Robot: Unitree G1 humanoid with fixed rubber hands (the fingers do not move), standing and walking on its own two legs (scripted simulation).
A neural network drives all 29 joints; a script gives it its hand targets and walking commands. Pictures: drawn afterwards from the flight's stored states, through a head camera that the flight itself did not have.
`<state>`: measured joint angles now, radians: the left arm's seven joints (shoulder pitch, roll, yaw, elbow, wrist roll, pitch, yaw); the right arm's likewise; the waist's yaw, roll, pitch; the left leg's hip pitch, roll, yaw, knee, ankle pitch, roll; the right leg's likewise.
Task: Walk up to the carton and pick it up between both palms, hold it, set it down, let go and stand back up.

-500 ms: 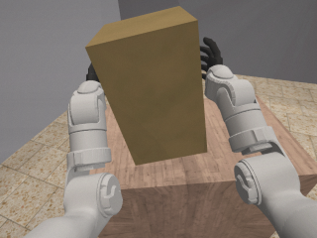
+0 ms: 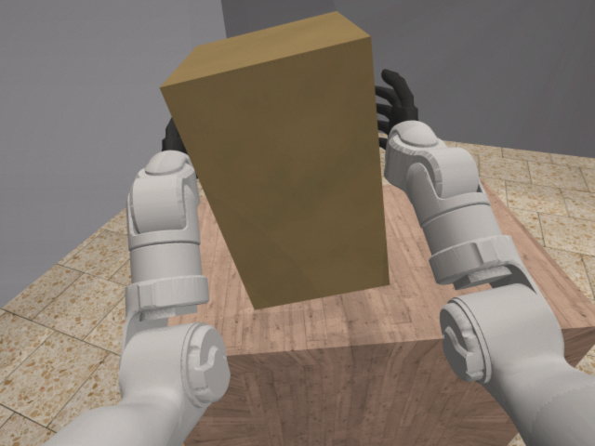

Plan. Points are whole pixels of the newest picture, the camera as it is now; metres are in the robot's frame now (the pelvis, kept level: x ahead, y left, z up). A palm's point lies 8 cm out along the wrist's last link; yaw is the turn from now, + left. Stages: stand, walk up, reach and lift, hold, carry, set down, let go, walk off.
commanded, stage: hold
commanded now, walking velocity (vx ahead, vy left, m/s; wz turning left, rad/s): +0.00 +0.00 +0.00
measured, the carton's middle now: (294, 166) +0.38 -0.01 +0.25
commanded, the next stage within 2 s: none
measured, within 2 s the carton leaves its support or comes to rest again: neither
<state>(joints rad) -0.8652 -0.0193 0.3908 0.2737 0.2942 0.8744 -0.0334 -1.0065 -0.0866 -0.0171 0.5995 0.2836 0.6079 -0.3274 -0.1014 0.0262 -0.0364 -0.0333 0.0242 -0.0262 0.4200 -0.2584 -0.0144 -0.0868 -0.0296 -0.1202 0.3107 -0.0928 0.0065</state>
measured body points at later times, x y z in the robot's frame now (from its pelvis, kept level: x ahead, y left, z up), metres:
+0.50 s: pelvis +0.00 +0.00 +0.00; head -0.07 +0.00 +0.44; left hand +0.39 +0.13 +0.26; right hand +0.39 -0.15 +0.28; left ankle -0.01 +0.12 -0.74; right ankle +0.06 -0.13 -0.74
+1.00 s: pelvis +0.00 +0.00 +0.00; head -0.07 +0.00 +0.44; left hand +0.39 +0.13 +0.26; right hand +0.39 -0.15 +0.29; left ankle -0.01 +0.12 -0.74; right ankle +0.06 -0.13 -0.74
